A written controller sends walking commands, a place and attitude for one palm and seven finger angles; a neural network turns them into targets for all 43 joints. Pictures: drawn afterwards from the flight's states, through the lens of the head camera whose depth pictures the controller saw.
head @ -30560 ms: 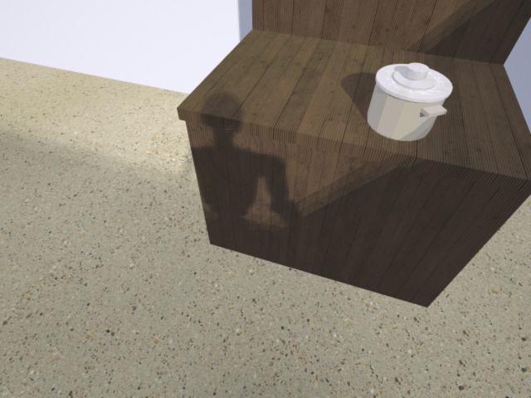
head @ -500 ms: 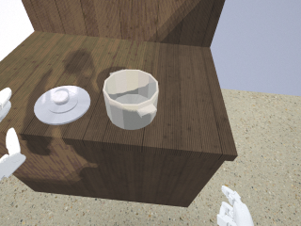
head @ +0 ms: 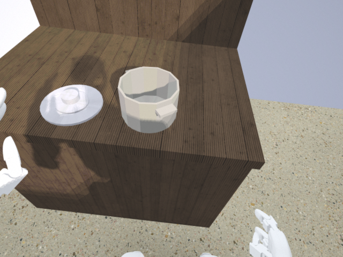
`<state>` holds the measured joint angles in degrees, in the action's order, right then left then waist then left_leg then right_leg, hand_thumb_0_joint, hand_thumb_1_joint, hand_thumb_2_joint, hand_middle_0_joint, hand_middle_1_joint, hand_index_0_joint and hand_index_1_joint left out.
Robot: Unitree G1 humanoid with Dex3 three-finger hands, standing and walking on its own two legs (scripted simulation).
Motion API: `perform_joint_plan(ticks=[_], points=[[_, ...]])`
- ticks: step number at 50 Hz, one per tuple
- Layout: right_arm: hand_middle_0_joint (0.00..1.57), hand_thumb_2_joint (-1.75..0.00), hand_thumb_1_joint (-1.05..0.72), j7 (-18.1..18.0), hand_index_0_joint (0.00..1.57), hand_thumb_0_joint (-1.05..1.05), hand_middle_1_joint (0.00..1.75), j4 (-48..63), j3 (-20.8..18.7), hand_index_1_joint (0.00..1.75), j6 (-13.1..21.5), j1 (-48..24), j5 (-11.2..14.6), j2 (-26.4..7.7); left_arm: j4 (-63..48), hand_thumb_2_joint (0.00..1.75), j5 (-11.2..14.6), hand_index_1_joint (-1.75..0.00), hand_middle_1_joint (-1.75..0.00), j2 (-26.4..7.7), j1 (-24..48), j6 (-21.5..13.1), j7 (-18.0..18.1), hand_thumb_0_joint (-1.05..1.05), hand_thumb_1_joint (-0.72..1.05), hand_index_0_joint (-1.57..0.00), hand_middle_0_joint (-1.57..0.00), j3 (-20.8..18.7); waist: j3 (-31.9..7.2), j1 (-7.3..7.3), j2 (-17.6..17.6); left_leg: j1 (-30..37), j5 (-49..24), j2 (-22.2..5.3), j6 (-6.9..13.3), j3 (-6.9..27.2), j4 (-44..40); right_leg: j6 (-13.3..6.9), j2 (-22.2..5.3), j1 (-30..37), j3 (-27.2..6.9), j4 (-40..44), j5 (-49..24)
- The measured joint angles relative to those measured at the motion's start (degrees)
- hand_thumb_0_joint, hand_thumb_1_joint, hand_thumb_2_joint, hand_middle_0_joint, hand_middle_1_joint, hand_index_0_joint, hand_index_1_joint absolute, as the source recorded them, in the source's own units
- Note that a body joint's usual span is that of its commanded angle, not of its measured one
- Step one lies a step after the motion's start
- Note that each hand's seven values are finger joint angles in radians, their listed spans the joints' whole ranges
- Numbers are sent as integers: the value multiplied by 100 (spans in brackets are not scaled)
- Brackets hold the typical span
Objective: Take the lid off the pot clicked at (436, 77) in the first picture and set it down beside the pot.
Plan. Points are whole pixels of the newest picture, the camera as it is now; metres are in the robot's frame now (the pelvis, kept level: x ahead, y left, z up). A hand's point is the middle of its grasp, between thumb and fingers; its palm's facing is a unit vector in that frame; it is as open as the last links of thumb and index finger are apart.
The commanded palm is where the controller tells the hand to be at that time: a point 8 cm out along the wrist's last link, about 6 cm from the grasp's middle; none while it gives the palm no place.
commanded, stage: step back with the hand held close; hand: left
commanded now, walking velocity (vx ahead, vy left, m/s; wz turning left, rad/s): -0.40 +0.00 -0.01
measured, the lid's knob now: (70, 96) +0.54 +0.35 +0.03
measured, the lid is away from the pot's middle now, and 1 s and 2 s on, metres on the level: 0.24 0.24 0.24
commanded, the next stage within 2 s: stop stepping back and stand still in 1.46 s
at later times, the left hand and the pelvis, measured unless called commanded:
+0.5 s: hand (20, 183) +0.18 +0.23 +0.20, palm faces +0.44 -0.82 -0.37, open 7.4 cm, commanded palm +0.11 +0.27 +0.21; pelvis -0.02 -0.01 -0.01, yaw +1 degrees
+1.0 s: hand (6, 203) +0.15 +0.23 +0.20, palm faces +0.41 -0.83 -0.38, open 7.4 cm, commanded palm +0.07 +0.28 +0.21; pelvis -0.05 +0.00 +0.00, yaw +2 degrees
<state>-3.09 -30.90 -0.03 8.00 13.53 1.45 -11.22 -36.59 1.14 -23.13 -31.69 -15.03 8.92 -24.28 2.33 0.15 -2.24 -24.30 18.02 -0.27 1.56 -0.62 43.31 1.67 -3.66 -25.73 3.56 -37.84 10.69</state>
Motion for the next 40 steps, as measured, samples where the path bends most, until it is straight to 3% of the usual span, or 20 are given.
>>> perform_joint_plan(ticks=[7, 11, 14, 17, 23, 28, 31, 35, 40], points=[[20, -90, -90, 88, 20, 1, 30, -147, 1, 30, -129, -102, -111, 21, -139, 90, 29, -30, -31, 96, 127, -45, 14, 1, 89, -22, -21, 117, 7, 59, -56, -180, 253, -34, -10, 22, -1, -52, 8, -63, 73, 239, -194], [20, -90, -90, 82, 20, 1, 30, -86, -34, 30, -179, -62, -84, -8, -231, 90, 17, -30, -31, -57, -67, -64, 34, 1, 89, -22, -21, 31, 9, 135, -64, -207, -232, -92, 18, -24, -137, -70, 15, -97, 100, 265, -158], [20, -90, -90, 51, 20, 1, 30, -39, -63, 30, -103, -17, -29, 19, -207, 90, 4, -30, -31, -163, -152, -52, 47, 1, 89, -22, -21, -107, 25, 148, -51, -238, -189, -120, 2, -31, -22, -104, 66, -168, 47, 46, 164], [20, -90, -90, 38, 20, 1, 30, -52, -52, 30, -27, -11, -31, 99, -197, 90, 46, -30, -31, -221, -140, -5, 42, 1, 89, -22, -21, -220, 42, 123, -130, -233, -106, -93, -22, -68, 114, -85, 52, -182, -32, -46, -133], [20, -90, -90, 79, 20, 1, 30, -141, 4, 30, 24, 2, -61, 131, -206, 90, -1, -30, -31, 13, 135, 7, 19, 1, 89, -22, -21, -61, -19, 73, -99, -349, 286, -201, -20, -91, 407, -87, 57, -253, 44, -270, 33], [20, -90, -90, 123, 20, 1, 30, -247, -2, 30, -62, -49, -148, 108, -294, 90, 19, -30, -31, 100, 169, -7, 60, 1, 89, -22, -21, 48, -14, 77, -175, -358, 592, -157, -34, -114, 219, -98, 13, -196, 60, 96, -205], [20, -90, -90, 128, 20, 1, 30, -197, -25, 30, -128, -55, -154, 59, -334, 90, 28, -30, -31, 28, 42, -15, 64, 1, 89, -22, -21, 23, 8, 122, -193, -324, 321, -155, 2, -157, 4, -100, -2, -163, 55, 269, -282], [20, -90, -90, 83, 20, 1, 30, -49, -90, 30, -32, -5, -82, 12, -372, 90, 33, -30, -31, -143, -82, 10, 53, 1, 89, -22, -21, -114, 82, 228, -34, -368, -488, -322, 20, -158, -57, -152, 161, -213, -12, -157, 381], [20, -90, -90, 76, 20, 1, 30, -123, -107, 30, 71, -36, -41, 126, -347, 90, 66, -30, -31, -172, -115, 19, -16, 1, 89, -22, -21, -243, 60, 126, -56, -392, -184, -377, -82, -222, 233, -36, 208, -120, -157, -309, 93]])
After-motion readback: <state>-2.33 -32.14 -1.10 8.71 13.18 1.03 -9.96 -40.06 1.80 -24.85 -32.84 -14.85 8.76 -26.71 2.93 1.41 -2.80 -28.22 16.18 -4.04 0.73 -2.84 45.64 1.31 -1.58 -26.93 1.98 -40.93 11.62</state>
